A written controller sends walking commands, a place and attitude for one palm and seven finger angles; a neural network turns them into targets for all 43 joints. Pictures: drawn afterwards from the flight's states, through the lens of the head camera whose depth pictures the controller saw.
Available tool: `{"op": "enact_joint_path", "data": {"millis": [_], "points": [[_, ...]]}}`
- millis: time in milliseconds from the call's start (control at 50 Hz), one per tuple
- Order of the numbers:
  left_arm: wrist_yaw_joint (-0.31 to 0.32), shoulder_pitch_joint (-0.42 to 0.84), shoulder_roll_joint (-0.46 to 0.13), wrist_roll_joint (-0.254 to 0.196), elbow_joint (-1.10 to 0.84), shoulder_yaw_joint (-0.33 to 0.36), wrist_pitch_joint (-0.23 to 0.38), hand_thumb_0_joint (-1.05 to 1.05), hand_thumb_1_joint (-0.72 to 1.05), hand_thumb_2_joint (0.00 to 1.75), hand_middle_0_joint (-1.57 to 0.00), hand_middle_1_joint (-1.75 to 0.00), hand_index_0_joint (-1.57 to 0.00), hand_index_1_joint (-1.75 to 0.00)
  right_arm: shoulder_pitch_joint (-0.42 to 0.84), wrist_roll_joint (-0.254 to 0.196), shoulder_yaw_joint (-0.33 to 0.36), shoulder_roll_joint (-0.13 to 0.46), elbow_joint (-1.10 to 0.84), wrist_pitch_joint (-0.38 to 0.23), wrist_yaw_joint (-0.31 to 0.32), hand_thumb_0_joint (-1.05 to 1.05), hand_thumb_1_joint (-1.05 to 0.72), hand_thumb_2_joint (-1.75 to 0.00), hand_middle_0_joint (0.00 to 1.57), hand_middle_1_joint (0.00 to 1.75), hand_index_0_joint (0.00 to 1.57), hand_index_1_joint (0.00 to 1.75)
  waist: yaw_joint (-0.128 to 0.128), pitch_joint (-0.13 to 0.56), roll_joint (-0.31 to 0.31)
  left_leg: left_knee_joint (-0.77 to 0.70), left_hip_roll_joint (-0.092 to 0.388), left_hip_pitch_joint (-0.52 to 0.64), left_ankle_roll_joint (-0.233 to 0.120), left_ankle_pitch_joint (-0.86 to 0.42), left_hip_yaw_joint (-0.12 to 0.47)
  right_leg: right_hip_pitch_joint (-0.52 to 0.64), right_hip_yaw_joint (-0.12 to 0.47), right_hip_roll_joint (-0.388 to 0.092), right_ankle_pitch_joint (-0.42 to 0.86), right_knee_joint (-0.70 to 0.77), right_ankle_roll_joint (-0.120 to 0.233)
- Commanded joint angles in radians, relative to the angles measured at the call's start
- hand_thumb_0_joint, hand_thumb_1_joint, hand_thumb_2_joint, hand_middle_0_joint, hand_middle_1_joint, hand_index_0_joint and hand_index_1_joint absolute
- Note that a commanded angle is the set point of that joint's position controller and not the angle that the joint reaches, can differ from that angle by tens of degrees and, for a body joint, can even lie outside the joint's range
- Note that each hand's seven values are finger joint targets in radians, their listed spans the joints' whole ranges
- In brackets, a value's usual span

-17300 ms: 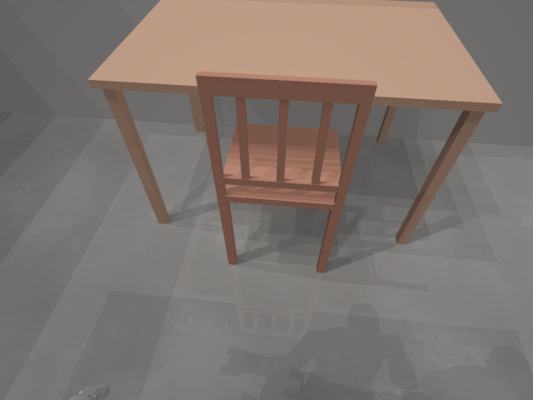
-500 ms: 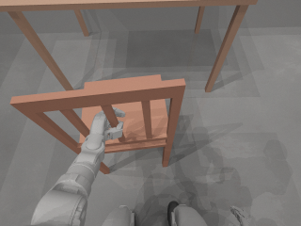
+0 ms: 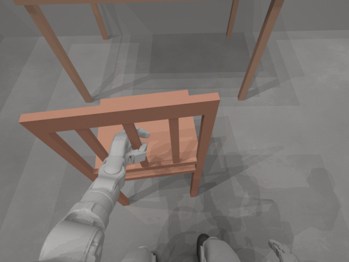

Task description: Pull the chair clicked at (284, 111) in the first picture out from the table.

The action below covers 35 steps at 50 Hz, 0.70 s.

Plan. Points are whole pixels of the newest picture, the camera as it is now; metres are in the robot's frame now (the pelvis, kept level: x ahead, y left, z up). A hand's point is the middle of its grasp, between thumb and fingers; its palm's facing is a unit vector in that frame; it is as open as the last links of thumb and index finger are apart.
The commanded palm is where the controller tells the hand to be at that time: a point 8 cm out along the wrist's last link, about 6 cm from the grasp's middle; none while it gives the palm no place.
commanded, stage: step backward, pulling the chair out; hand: left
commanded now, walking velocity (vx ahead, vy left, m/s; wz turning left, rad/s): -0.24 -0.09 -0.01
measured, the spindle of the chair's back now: (137, 147) +0.41 +0.10 -0.09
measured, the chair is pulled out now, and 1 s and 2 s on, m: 0.52 0.65 0.65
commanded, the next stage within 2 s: stop walking, hand still on the chair in 0.18 s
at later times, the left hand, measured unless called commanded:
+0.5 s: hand (138, 191) +0.27 +0.09 -0.05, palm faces -0.11 -0.98 -0.19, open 5.4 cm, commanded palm +0.26 +0.14 -0.03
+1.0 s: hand (136, 199) +0.26 +0.09 -0.05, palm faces -0.15 -0.97 -0.18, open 5.4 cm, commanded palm +0.25 +0.14 -0.03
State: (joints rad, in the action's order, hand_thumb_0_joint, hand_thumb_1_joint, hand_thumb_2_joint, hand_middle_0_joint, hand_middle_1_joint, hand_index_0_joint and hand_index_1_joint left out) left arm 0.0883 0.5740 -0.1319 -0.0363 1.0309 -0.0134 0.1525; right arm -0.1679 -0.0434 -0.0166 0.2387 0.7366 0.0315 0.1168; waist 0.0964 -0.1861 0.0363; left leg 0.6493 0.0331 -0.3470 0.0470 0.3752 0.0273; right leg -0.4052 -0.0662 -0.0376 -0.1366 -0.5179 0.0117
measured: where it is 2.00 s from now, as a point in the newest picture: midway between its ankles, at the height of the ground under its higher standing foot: outside the picture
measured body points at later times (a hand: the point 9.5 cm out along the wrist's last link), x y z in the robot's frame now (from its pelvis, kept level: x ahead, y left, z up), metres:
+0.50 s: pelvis -0.07 +0.00 +0.00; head -0.02 -0.02 +0.45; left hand +0.27 +0.14 -0.04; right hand +0.00 -0.27 -0.13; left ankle -0.01 +0.15 -0.73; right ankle +0.00 -0.12 -0.73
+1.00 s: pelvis -0.01 +0.01 +0.01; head +0.00 -0.02 +0.46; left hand +0.26 +0.14 -0.04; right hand +0.13 -0.23 -0.10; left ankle +0.00 +0.15 -0.73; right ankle +0.00 -0.12 -0.73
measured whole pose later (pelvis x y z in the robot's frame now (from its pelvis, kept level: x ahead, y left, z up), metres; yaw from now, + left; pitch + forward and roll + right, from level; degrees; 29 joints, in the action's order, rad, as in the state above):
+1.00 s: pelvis -0.01 +0.01 +0.01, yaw -3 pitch -2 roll +1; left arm 0.09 0.10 -0.09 -0.02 0.70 -0.14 0.08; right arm -0.15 -0.02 -0.03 0.21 0.68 0.02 0.12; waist 0.02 -0.05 0.03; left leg 0.44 0.04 -0.17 0.04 0.24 -0.05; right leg -0.24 -0.04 -0.05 -0.24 -0.51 -0.01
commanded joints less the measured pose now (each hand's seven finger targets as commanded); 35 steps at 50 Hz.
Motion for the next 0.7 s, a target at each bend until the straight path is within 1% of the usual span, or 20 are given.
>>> {"op": "enact_joint_path", "data": {"millis": [0,20,40,60,80,100,140,180,200,220,260,280,320,360,380,420,460,520,580,680], "points": [[0.007,0.238,-0.160,-0.006,-0.229,0.002,0.040,0.00,0.90,0.90,-0.50,-1.45,-0.50,-1.45,-0.070,0.000,0.051,0.157,-0.096,-0.021,0.026,0.00,-0.90,-0.90,0.20,0.30,0.20,0.30,-0.065,0.565,-0.045,-0.242,0.134,0.189,-0.052,-0.405,0.052,0.286,0.079,-0.145,0.290,0.001,-0.002],[0.004,0.249,-0.128,-0.006,-0.230,-0.017,0.040,0.00,0.90,0.90,-0.50,-1.45,-0.50,-1.45,-0.070,0.003,0.061,0.163,-0.104,-0.010,0.020,0.00,-0.90,-0.90,0.20,0.30,0.20,0.30,-0.071,0.549,0.020,-0.250,0.193,0.210,-0.082,-0.489,0.076,0.246,0.063,-0.078,0.160,-0.034,-0.030],[-0.004,0.299,-0.098,0.000,-0.280,-0.038,0.049,0.00,0.90,0.90,-0.50,-1.45,-0.50,-1.45,-0.038,0.013,0.054,0.139,-0.135,-0.004,0.011,0.00,-0.90,-0.90,0.20,0.30,0.20,0.30,-0.067,0.526,0.162,-0.287,0.241,0.137,-0.115,-0.456,0.114,0.237,0.041,-0.049,-0.009,-0.137,-0.032],[-0.004,0.328,-0.093,0.006,-0.292,-0.028,0.052,0.00,0.90,0.90,-0.50,-1.45,-0.50,-1.45,-0.014,0.021,0.047,0.125,-0.148,0.001,0.006,0.00,-0.90,-0.90,0.20,0.30,0.20,0.30,-0.074,0.492,0.255,-0.297,0.277,0.083,-0.143,-0.460,0.150,0.218,0.041,-0.038,-0.141,-0.211,-0.023],[-0.001,0.336,-0.104,0.006,-0.296,-0.021,0.052,0.00,0.90,0.90,-0.50,-1.45,-0.50,-1.45,-0.024,0.022,0.046,0.120,-0.141,0.006,0.003,0.00,-0.90,-0.90,0.20,0.30,0.20,0.30,-0.076,0.473,0.266,-0.291,0.300,0.095,-0.167,-0.510,0.172,0.185,0.044,-0.029,-0.243,-0.239,-0.017],[0.001,0.314,-0.104,0.008,-0.255,-0.006,0.055,0.00,0.90,0.90,-0.50,-1.45,-0.50,-1.45,-0.046,0.023,0.051,0.121,-0.124,0.003,-0.004,0.00,-0.90,-0.90,0.20,0.30,0.20,0.30,-0.080,0.458,0.206,-0.230,0.306,0.158,-0.179,-0.633,0.181,0.158,0.053,-0.027,-0.236,-0.184,-0.009],[-0.004,0.311,-0.094,0.019,-0.227,-0.017,0.070,0.00,0.90,0.90,-0.50,-1.45,-0.50,-1.45,-0.093,0.015,0.059,0.134,-0.100,-0.008,-0.019,0.00,-0.90,-0.90,0.20,0.30,0.20,0.30,-0.065,0.520,0.088,-0.089,0.257,0.324,-0.133,-0.854,0.134,0.189,0.064,-0.039,0.070,0.012,0.000],[-0.012,0.327,-0.140,0.030,-0.206,-0.012,0.079,0.00,0.90,0.90,-0.50,-1.45,-0.50,-1.45,-0.086,0.008,0.059,0.130,-0.092,-0.010,-0.015,0.00,-0.90,-0.90,0.20,0.30,0.20,0.30,-0.049,0.516,0.042,-0.077,0.193,0.260,-0.062,-0.710,0.052,0.269,0.088,-0.102,0.385,0.055,0.009],[-0.006,0.316,-0.179,0.014,-0.194,0.012,0.077,0.00,0.90,0.90,-0.50,-1.45,-0.50,-1.45,-0.104,-0.005,0.068,0.137,-0.086,-0.012,-0.004,0.00,-0.90,-0.90,0.20,0.30,0.20,0.30,-0.047,0.565,-0.054,-0.063,0.158,0.219,-0.033,-0.595,0.010,0.351,0.117,-0.137,0.483,0.046,0.021],[-0.003,0.306,-0.197,0.007,-0.183,0.021,0.077,0.00,0.90,0.90,-0.50,-1.45,-0.50,-1.45,-0.092,-0.012,0.069,0.136,-0.090,-0.016,0.002,0.00,-0.90,-0.90,0.20,0.30,0.20,0.30,-0.048,0.584,-0.101,-0.032,0.120,0.183,-0.017,-0.435,-0.018,0.368,0.159,-0.190,0.537,0.048,0.043],[-0.004,0.282,-0.210,0.000,-0.159,0.026,0.068,0.00,0.90,0.90,-0.50,-1.45,-0.50,-1.45,-0.062,-0.016,0.058,0.129,-0.097,-0.025,0.008,0.00,-0.90,-0.90,0.20,0.30,0.20,0.30,-0.064,0.557,-0.107,0.012,0.067,0.118,-0.014,-0.092,-0.012,0.316,0.203,-0.257,0.433,0.091,0.069],[0.000,0.255,-0.238,-0.008,-0.323,0.038,0.070,0.00,0.90,0.90,-0.50,-1.45,-0.50,-1.45,-0.053,-0.011,0.056,0.126,-0.135,-0.021,0.007,0.00,-0.90,-0.90,0.20,0.30,0.20,0.30,-0.074,0.557,-0.062,-0.023,0.063,0.139,-0.022,-0.052,0.004,0.296,0.210,-0.264,0.293,0.108,0.082],[0.009,0.208,-0.189,-0.012,-0.337,0.028,0.042,0.00,0.90,0.90,-0.50,-1.45,-0.50,-1.45,-0.027,-0.004,0.036,0.107,-0.155,-0.019,0.013,0.00,-0.90,-0.90,0.20,0.30,0.20,0.30,-0.070,0.528,-0.046,-0.123,0.079,0.182,-0.047,-0.137,0.009,0.220,0.152,-0.190,-0.035,0.104,0.038],[0.014,0.185,-0.159,-0.012,-0.339,0.013,0.030,0.00,0.90,0.90,-0.50,-1.45,-0.50,-1.45,-0.017,-0.003,0.029,0.100,-0.171,-0.018,0.013,0.00,-0.90,-0.90,0.20,0.30,0.20,0.30,-0.075,0.480,-0.008,-0.186,0.100,0.168,-0.071,-0.006,0.026,0.159,0.129,-0.126,-0.361,0.129,0.003],[0.015,0.170,-0.163,-0.013,-0.336,0.009,0.023,0.00,0.90,0.90,-0.50,-1.45,-0.50,-1.45,-0.017,-0.003,0.028,0.108,-0.161,-0.017,0.018,0.00,-0.90,-0.90,0.20,0.30,0.20,0.30,-0.075,0.436,0.019,-0.221,0.102,0.150,-0.084,0.056,0.040,0.139,0.114,-0.101,-0.439,0.134,0.000],[0.018,0.145,-0.147,-0.003,-0.345,0.006,0.017,0.00,0.90,0.90,-0.50,-1.45,-0.50,-1.45,-0.021,0.003,0.023,0.104,-0.170,-0.022,0.016,0.00,-0.90,-0.90,0.20,0.30,0.20,0.30,-0.080,0.419,0.015,-0.241,0.095,0.111,-0.090,0.121,0.048,0.154,0.111,-0.079,-0.466,0.112,-0.001],[0.015,0.125,-0.128,0.000,-0.351,-0.005,0.018,0.00,0.90,0.90,-0.50,-1.45,-0.50,-1.45,-0.027,0.010,0.022,0.101,-0.165,-0.024,0.016,0.00,-0.90,-0.90,0.20,0.30,0.20,0.30,-0.072,0.410,-0.043,-0.213,0.074,0.118,-0.085,0.087,0.029,0.159,0.113,-0.088,-0.453,0.126,0.003],[0.012,0.079,-0.113,0.006,-0.380,-0.019,0.020,0.00,0.90,0.90,-0.50,-1.45,-0.50,-1.45,-0.016,0.017,0.022,0.099,-0.154,-0.033,0.016,0.00,-0.90,-0.90,0.20,0.30,0.20,0.30,-0.073,0.382,0.004,-0.246,0.082,0.141,-0.090,0.048,0.041,0.154,0.097,-0.075,-0.390,0.112,0.002],[0.007,0.018,-0.103,0.008,-0.384,-0.036,0.020,0.00,0.90,0.90,-0.50,-1.45,-0.50,-1.45,-0.005,0.015,0.020,0.093,-0.146,-0.039,0.017,0.00,-0.90,-0.90,0.20,0.30,0.20,0.30,-0.079,0.307,-0.001,-0.271,0.087,0.122,-0.095,0.040,0.042,0.133,0.102,-0.073,-0.365,0.141,0.003],[0.013,-0.069,-0.106,0.016,-0.429,-0.038,0.017,0.00,0.90,0.90,-0.50,-1.45,-0.50,-1.45,-0.001,0.018,0.023,0.086,-0.137,-0.056,0.017,0.00,-0.90,-0.90,0.20,0.30,0.20,0.30,-0.086,0.314,-0.049,-0.245,0.074,0.173,-0.076,-0.117,0.007,0.150,0.123,-0.094,-0.239,0.167,0.012]]}}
